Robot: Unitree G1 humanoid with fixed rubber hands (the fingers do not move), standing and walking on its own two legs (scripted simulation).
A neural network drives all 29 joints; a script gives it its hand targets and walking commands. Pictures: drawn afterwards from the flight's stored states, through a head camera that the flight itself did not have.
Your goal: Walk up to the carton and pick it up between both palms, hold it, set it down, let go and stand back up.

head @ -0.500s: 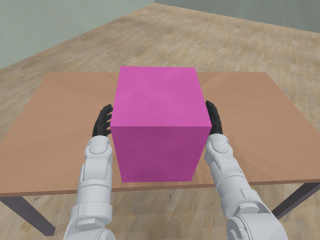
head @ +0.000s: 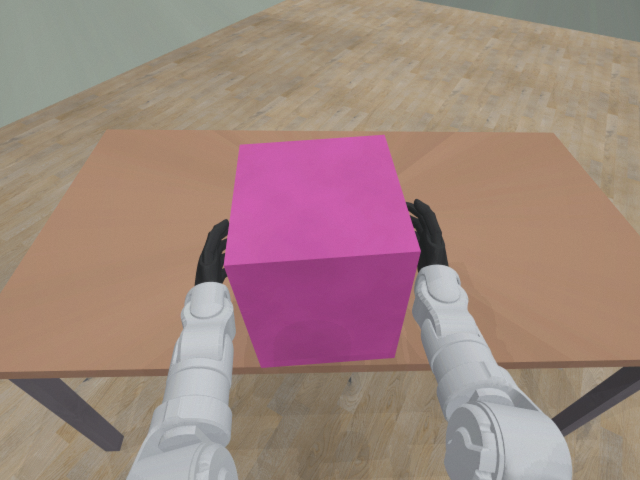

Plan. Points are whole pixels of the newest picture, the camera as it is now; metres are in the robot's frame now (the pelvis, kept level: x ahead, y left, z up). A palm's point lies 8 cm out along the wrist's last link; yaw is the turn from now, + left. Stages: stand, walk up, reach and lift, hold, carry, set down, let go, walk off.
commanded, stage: set down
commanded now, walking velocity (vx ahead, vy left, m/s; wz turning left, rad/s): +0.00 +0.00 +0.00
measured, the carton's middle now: (320, 255) +0.41 +0.03 +0.06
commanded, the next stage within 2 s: none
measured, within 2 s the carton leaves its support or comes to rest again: neither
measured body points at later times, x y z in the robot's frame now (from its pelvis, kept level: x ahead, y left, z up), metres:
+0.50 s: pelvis +0.01 +0.00 +0.00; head +0.06 +0.00 +0.45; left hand +0.38 +0.17 +0.02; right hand +0.42 -0.11 +0.04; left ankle +0.00 +0.14 -0.75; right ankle -0.01 -0.10 -0.75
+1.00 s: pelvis +0.02 +0.00 -0.01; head +0.11 -0.01 +0.43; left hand +0.39 +0.17 -0.02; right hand +0.45 -0.11 +0.00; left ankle +0.00 +0.14 -0.75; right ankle -0.01 -0.10 -0.75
